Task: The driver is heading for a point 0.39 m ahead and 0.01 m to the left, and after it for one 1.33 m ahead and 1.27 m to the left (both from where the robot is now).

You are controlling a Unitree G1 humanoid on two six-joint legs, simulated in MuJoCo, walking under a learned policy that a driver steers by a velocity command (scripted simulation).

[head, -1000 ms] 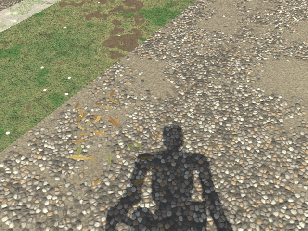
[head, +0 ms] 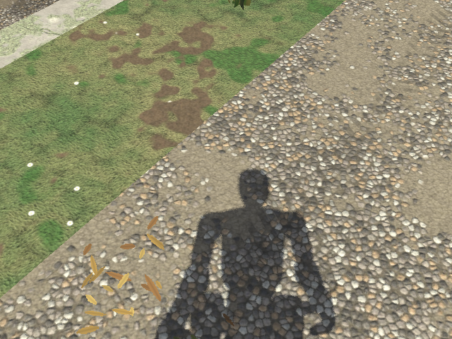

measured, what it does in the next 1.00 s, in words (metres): walks ahead: right foot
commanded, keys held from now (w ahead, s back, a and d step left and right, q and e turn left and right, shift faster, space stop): no key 0.40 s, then w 0.38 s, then no key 0.08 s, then q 0.14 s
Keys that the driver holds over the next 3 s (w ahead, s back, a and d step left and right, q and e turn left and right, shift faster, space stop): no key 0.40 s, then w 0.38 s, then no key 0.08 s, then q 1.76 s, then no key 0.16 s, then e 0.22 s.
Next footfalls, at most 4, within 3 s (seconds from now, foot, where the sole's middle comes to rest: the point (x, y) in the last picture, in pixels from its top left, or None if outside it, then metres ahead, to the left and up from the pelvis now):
0.20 right None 0.06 -0.13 -0.77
1.12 right None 0.38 -0.06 -0.77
1.56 left None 0.24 0.12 -0.77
2.06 right None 0.35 -0.04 -0.77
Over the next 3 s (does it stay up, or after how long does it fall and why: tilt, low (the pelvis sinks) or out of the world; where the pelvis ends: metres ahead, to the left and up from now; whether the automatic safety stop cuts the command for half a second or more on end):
stays up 0.24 0.02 0.00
